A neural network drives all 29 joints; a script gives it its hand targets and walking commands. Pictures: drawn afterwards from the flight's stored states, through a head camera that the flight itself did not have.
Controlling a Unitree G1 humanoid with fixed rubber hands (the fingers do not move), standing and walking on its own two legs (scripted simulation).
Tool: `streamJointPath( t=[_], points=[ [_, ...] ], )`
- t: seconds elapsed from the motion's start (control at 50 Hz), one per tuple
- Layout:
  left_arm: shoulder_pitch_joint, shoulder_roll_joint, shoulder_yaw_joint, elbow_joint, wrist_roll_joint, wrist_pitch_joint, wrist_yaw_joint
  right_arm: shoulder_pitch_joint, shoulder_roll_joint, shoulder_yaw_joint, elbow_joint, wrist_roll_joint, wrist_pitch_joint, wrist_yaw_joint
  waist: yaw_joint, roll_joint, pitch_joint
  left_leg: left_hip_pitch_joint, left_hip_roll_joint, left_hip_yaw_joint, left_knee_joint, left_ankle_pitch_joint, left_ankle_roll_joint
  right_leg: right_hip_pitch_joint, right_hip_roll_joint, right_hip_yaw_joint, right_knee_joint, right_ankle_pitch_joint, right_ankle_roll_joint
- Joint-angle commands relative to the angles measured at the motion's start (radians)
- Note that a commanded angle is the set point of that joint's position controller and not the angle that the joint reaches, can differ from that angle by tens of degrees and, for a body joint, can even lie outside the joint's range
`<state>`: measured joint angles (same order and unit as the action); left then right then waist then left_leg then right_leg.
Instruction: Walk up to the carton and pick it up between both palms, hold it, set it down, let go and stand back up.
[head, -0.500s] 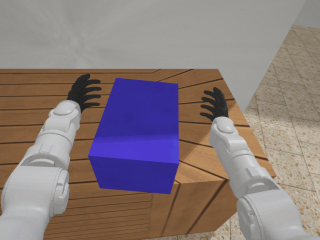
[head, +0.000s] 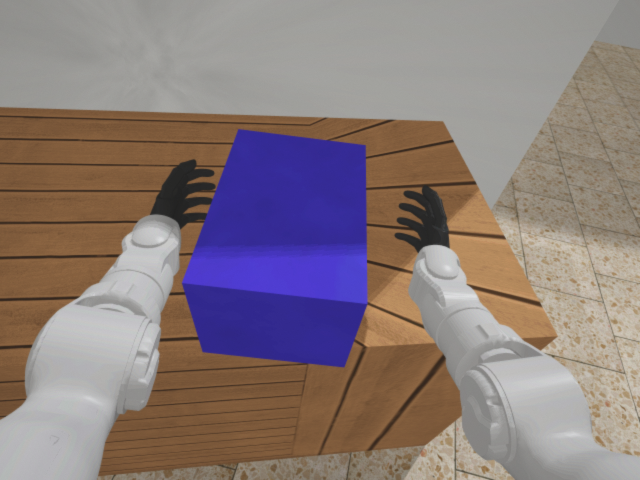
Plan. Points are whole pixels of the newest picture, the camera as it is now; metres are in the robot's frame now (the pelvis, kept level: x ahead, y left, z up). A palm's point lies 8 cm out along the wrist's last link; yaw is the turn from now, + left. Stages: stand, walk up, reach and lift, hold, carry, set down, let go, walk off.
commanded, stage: reach and lift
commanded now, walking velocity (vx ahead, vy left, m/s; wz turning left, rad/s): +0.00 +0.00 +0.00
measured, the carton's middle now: (288, 242) +0.47 +0.02 +0.02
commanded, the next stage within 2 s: none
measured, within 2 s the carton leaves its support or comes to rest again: neither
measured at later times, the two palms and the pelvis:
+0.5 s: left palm (180, 216) +0.46 +0.16 +0.08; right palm (401, 248) +0.41 -0.13 +0.07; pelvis +0.00 +0.00 +0.00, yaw +1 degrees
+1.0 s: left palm (179, 223) +0.45 +0.16 +0.08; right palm (402, 256) +0.40 -0.13 +0.07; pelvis +0.03 +0.00 +0.02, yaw +1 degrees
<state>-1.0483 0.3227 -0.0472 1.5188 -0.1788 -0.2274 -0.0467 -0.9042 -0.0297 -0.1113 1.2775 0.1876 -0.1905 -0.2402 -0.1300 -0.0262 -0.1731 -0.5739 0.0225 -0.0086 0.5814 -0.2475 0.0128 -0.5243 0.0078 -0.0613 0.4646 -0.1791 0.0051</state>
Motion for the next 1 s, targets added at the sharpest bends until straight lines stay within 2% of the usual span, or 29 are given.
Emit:
streamJointPath(
  t=[0.0,0.1,0.16,0.26,0.34,0.38,0.44,0.5,0.54,0.58,0.62,0.66,0.76,0.8,0.88,0.94,0.96,0.98],
  points=[
    [-0.429,0.076,-0.018,-0.11,-0.027,-0.043,0.007,-0.345,-0.107,-0.012,-0.14,-0.004,-0.033,0.002,-0.007,0.145,-0.442,0.29,-0.008,0.005,-0.022,0.282,-0.076,0.081,0.013,-0.023,-0.01,0.157,-0.016],
    [-0.485,0.061,-0.029,-0.108,-0.053,-0.06,0.013,-0.406,-0.056,-0.037,-0.206,-0.05,-0.011,0.009,-0.004,0.105,-0.494,0.204,-0.012,0.012,-0.032,0.174,-0.047,0.094,-0.007,-0.01,0.015,0.098,-0.01],
    [-0.49,0.024,-0.018,-0.106,-0.031,-0.066,0.008,-0.405,-0.016,-0.055,-0.207,-0.082,-0.006,0.006,-0.008,0.12,-0.531,0.195,-0.014,0.015,-0.028,0.184,-0.047,0.114,-0.014,-0.004,0.024,0.122,-0.012],
    [-0.441,-0.021,0.068,-0.113,0.08,-0.046,-0.008,-0.347,0.032,-0.116,-0.151,-0.152,-0.022,-0.018,-0.016,0.128,-0.494,0.222,-0.017,0.025,-0.027,0.252,-0.053,0.158,-0.009,-0.004,0.008,0.193,-0.01],
    [-0.408,-0.058,0.143,-0.205,0.176,-0.014,-0.002,-0.311,0.055,-0.198,-0.15,-0.223,-0.065,-0.044,-0.022,0.157,-0.487,0.286,-0.017,0.041,-0.022,0.354,-0.079,0.189,0.01,-0.014,-0.017,0.282,-0.01],
    [-0.39,-0.113,0.182,-0.237,0.227,0.005,-0.015,-0.3,0.106,-0.238,-0.153,-0.274,-0.084,-0.041,-0.02,0.156,-0.459,0.321,-0.017,0.046,-0.025,0.396,-0.086,0.206,0.016,-0.023,-0.036,0.31,-0.008],
    [-0.367,-0.191,0.274,-0.28,0.335,0.01,-0.039,-0.273,0.187,-0.326,-0.172,-0.391,-0.118,-0.009,-0.002,0.153,-0.419,0.362,-0.019,0.06,-0.05,0.428,-0.094,0.258,0.019,-0.034,-0.066,0.312,-0.005],
    [-0.336,-0.306,0.373,-0.282,0.464,0.005,-0.067,-0.247,0.314,-0.413,-0.18,-0.542,-0.148,0.044,0.022,0.143,-0.341,0.368,-0.023,0.076,-0.096,0.411,-0.094,0.332,0.015,-0.042,-0.095,0.291,0.001],
    [-0.318,-0.483,0.393,-0.252,0.548,0.002,-0.104,-0.248,0.512,-0.419,-0.193,-0.652,-0.152,0.102,0.036,0.139,-0.29,0.381,-0.024,0.08,-0.134,0.38,-0.091,0.379,0.011,-0.051,-0.121,0.27,0.004],
    [-0.283,-0.653,0.397,-0.201,0.603,-0.003,-0.144,-0.251,0.666,-0.385,-0.231,-0.718,-0.146,0.167,0.055,0.142,-0.279,0.395,-0.026,0.083,-0.159,0.376,-0.092,0.435,0.01,-0.051,-0.133,0.287,-0.002],
    [-0.273,-0.725,0.405,-0.198,0.622,-0.009,-0.156,-0.248,0.713,-0.358,-0.259,-0.739,-0.141,0.202,0.063,0.141,-0.296,0.397,-0.023,0.084,-0.175,0.39,-0.095,0.477,0.015,-0.047,-0.135,0.31,-0.006],
    [-0.274,-0.743,0.419,-0.226,0.634,-0.005,-0.156,-0.245,0.72,-0.342,-0.273,-0.753,-0.144,0.215,0.068,0.125,-0.301,0.393,-0.02,0.086,-0.19,0.402,-0.094,0.509,0.019,-0.046,-0.138,0.316,-0.002],
    [-0.256,-0.761,0.43,-0.294,0.648,0.026,-0.161,-0.222,0.723,-0.315,-0.265,-0.765,-0.155,0.214,0.065,0.068,-0.24,0.427,-0.01,0.094,-0.199,0.482,-0.087,0.538,0.029,-0.049,-0.157,0.329,0.013],
    [-0.243,-0.769,0.428,-0.314,0.652,0.039,-0.164,-0.212,0.728,-0.3,-0.264,-0.761,-0.159,0.21,0.069,0.062,-0.225,0.428,-0.012,0.099,-0.202,0.497,-0.084,0.554,0.029,-0.049,-0.159,0.352,0.018],
    [-0.218,-0.795,0.405,-0.363,0.656,0.064,-0.162,-0.198,0.726,-0.286,-0.26,-0.743,-0.175,0.205,0.073,0.081,-0.222,0.473,-0.009,0.102,-0.19,0.564,-0.096,0.541,0.036,-0.057,-0.173,0.353,0.014],
    [-0.2,-0.804,0.397,-0.382,0.663,0.085,-0.165,-0.196,0.717,-0.283,-0.262,-0.731,-0.182,0.199,0.074,0.092,-0.208,0.471,-0.013,0.107,-0.193,0.551,-0.095,0.545,0.034,-0.06,-0.181,0.343,0.012],
    [-0.185,-0.828,0.368,-0.431,0.664,0.08,-0.148,-0.194,0.729,-0.292,-0.249,-0.725,-0.194,0.201,0.086,0.162,-0.251,0.512,-0.02,0.118,-0.189,0.586,-0.117,0.508,0.044,-0.055,-0.18,0.333,0.001],
    [-0.177,-0.825,0.364,-0.434,0.664,0.084,-0.14,-0.199,0.715,-0.3,-0.246,-0.724,-0.2,0.203,0.083,0.157,-0.25,0.538,-0.018,0.112,-0.182,0.605,-0.118,0.48,0.049,-0.062,-0.189,0.309,0.0]
  ],
)
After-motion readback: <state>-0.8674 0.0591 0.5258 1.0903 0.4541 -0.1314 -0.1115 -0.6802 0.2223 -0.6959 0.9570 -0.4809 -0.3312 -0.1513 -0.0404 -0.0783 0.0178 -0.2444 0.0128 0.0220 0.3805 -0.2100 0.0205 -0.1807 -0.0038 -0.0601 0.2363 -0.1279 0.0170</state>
